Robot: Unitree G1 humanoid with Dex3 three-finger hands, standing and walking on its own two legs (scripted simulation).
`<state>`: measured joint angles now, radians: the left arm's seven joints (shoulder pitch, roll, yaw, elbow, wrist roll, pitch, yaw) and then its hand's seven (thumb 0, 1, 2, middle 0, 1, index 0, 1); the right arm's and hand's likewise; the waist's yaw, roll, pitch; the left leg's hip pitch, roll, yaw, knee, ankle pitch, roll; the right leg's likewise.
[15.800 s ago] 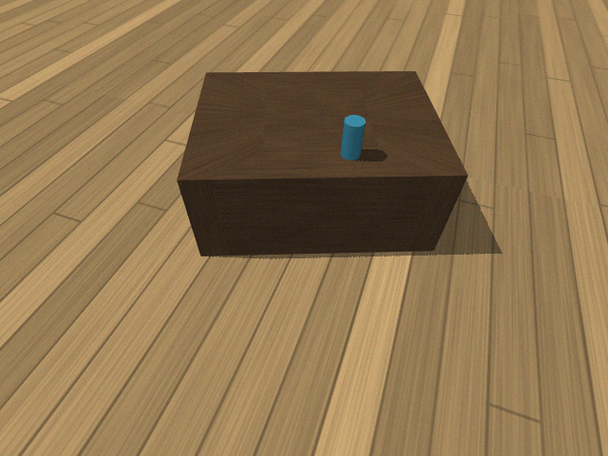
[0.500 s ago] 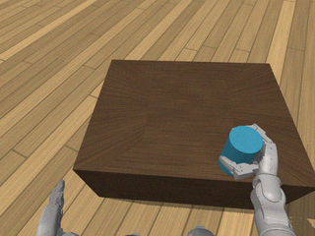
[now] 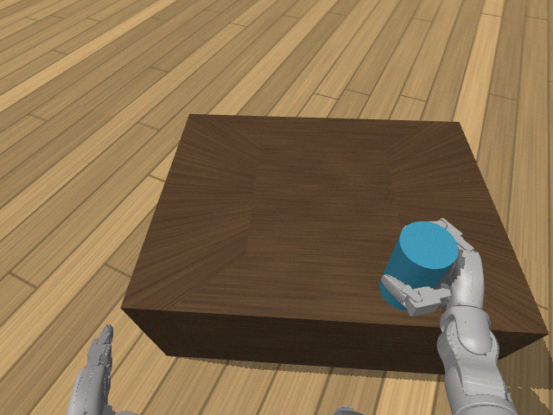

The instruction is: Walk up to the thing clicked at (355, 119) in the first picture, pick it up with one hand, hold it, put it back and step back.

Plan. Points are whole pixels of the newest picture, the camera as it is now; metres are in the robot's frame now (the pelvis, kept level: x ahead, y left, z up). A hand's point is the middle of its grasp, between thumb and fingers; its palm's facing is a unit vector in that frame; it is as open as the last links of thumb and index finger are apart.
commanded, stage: hold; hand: right
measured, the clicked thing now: (413, 268) +0.33 -0.18 +0.02
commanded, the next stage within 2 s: none
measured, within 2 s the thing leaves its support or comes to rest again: neither
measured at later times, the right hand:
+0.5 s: hand (411, 267) +0.33 -0.17 +0.03, palm faces +0.18 +0.98 -0.02, open 10.0 cm
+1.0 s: hand (413, 274) +0.32 -0.17 +0.02, palm faces +0.17 +0.99 -0.02, open 10.0 cm
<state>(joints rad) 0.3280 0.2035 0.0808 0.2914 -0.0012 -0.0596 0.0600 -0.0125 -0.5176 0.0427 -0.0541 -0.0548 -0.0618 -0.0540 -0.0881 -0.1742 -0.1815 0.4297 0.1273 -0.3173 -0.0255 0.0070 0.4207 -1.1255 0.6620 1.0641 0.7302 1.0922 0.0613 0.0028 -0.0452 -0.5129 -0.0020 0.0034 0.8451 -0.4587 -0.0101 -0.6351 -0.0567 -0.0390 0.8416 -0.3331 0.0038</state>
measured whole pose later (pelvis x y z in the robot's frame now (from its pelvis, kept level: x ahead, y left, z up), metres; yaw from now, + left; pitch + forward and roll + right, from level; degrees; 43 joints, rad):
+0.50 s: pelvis +0.01 +0.00 +0.00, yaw +0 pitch +8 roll +1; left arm 0.32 0.20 0.08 0.31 0.01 -0.09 0.06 -0.01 -0.52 0.04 -0.06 -0.06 -0.06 -0.06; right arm -0.08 -0.17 -0.19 0.44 0.13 -0.33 -0.02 0.01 0.42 -1.13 0.66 1.07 0.73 1.10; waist 0.06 0.01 -0.05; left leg -0.51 -0.01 0.01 0.84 -0.46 -0.01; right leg -0.63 -0.06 -0.03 0.84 -0.34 0.01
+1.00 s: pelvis +0.00 +0.00 +0.00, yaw +0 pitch +7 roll +1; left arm 0.32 0.20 0.07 0.32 0.01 -0.10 0.06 -0.01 -0.52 0.05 -0.06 -0.06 -0.06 -0.06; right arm -0.07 -0.17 -0.19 0.45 0.12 -0.34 -0.02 0.01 0.42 -1.13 0.66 1.07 0.72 1.10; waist 0.06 0.01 -0.04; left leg -0.50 -0.01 0.00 0.83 -0.45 -0.01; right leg -0.62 -0.06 -0.04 0.82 -0.32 0.01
